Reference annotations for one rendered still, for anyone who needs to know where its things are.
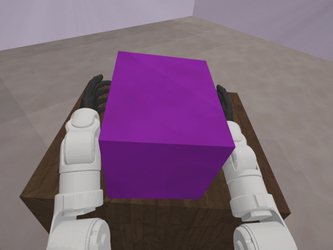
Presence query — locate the robot left hand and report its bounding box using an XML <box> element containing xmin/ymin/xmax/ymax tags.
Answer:
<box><xmin>79</xmin><ymin>74</ymin><xmax>111</xmax><ymax>114</ymax></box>

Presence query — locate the robot right forearm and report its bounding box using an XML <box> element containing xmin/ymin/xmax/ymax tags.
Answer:
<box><xmin>222</xmin><ymin>121</ymin><xmax>298</xmax><ymax>250</ymax></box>

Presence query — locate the carton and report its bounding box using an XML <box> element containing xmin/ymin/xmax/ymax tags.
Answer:
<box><xmin>98</xmin><ymin>51</ymin><xmax>236</xmax><ymax>199</ymax></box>

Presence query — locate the robot right upper arm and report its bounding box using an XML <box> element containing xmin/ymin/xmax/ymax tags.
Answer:
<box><xmin>233</xmin><ymin>221</ymin><xmax>297</xmax><ymax>250</ymax></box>

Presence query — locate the robot right hand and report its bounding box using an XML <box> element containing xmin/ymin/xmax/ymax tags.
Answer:
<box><xmin>216</xmin><ymin>84</ymin><xmax>234</xmax><ymax>121</ymax></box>

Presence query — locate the robot left upper arm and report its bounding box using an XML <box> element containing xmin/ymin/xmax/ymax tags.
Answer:
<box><xmin>47</xmin><ymin>218</ymin><xmax>111</xmax><ymax>250</ymax></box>

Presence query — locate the pedestal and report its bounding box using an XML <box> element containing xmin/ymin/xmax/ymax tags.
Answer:
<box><xmin>19</xmin><ymin>84</ymin><xmax>291</xmax><ymax>250</ymax></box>

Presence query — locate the robot left forearm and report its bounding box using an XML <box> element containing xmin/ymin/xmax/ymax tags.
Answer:
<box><xmin>46</xmin><ymin>108</ymin><xmax>103</xmax><ymax>250</ymax></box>

